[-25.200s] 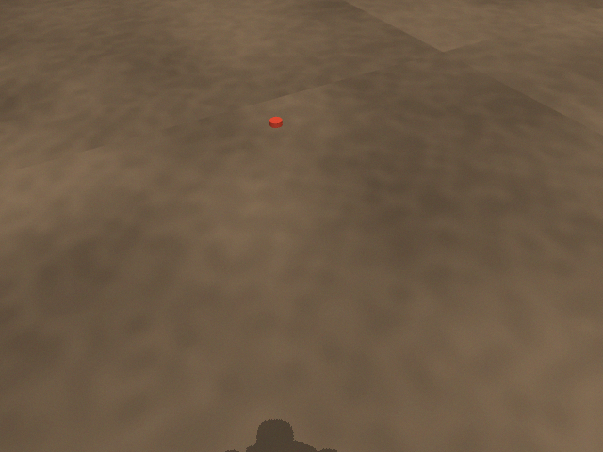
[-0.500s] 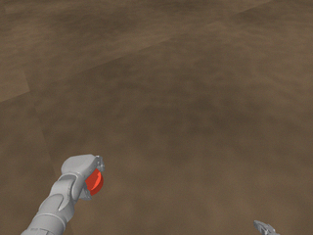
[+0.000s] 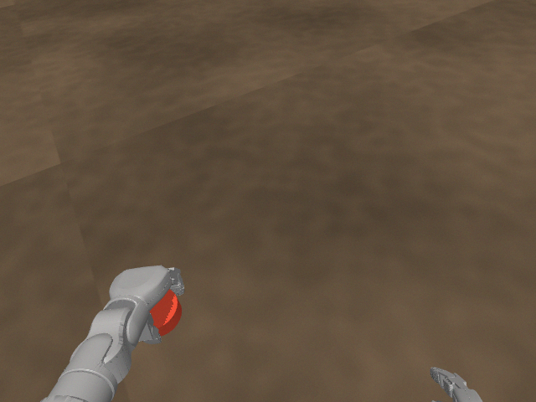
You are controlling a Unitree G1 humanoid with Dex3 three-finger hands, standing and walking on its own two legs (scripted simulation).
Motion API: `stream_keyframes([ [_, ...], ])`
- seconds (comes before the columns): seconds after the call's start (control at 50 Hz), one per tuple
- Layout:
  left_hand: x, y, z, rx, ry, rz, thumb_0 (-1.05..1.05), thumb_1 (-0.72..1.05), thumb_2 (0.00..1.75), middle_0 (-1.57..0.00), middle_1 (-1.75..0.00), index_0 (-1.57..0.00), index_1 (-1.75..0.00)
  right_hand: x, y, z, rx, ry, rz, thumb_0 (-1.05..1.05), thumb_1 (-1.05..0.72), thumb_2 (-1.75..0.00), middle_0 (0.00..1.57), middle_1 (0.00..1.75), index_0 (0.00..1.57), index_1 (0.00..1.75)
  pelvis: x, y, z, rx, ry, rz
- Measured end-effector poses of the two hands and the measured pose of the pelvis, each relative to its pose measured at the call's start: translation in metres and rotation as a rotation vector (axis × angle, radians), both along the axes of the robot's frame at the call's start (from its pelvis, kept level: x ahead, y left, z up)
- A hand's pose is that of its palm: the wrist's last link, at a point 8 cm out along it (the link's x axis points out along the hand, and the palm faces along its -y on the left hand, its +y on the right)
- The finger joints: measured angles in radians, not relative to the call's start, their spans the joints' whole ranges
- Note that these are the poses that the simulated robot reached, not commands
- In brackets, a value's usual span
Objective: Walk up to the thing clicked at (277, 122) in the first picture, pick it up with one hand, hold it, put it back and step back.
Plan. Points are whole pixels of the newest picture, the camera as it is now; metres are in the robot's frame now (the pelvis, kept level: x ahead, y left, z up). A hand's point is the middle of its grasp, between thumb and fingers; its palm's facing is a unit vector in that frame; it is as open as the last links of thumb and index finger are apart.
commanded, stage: hold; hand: left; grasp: from above
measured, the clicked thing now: (157, 311) +0.31 +0.23 -0.07
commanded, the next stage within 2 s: crouch in 0.72 s
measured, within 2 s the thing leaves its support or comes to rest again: neither
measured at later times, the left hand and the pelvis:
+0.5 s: hand (148, 312) +0.29 +0.23 -0.03, palm faces -0.45 -0.06 -0.89, open 9.7 cm; pelvis +0.01 +0.00 +0.00, yaw +0 degrees
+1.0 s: hand (151, 312) +0.30 +0.23 -0.04, palm faces -0.45 -0.06 -0.89, open 9.8 cm; pelvis +0.01 +0.00 +0.01, yaw +0 degrees
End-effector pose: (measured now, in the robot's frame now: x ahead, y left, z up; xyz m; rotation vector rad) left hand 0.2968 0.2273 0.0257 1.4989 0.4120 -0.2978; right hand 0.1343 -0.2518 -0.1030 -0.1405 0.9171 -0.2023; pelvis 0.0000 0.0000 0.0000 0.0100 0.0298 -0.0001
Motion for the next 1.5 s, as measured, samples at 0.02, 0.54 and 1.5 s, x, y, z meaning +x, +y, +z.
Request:
stream_keyframes([
  [0.02, 0.000, 0.000, 0.001, -0.002, 0.000, 0.001, 0.01, 0.08, 0.46, -0.58, -0.65, -0.67, -0.61, 0.000, 0.000, 0.000, 0.001, -0.002, 0.001, 0.01, -0.90, -0.89, 0.20, 0.30, 0.20, 0.30, 0.000, 0.000, 0.000, 0.000, -0.002, 0.000],
  [0.54, 0.002, 0.006, 0.001, -0.005, 0.011, -0.002, 0.02, 0.07, 0.49, -0.57, -0.66, -0.66, -0.63, 0.011, 0.008, 0.004, 0.003, 0.012, 0.004, 0.01, -0.90, -0.90, 0.20, 0.30, 0.20, 0.30, 0.008, 0.003, 0.005, -0.002, -0.009, 0.000],
  [1.5, 0.049, 0.027, -0.216, 0.093, -0.018, -0.023, 0.01, 0.09, 0.44, -0.56, -0.68, -0.66, -0.64, -0.099, -0.023, -0.135, -0.153, 0.338, -0.034, 0.01, -0.90, -0.89, 0.20, 0.30, 0.21, 0.30, -0.037, 0.010, -0.134, -0.051, 0.418, 0.029],
])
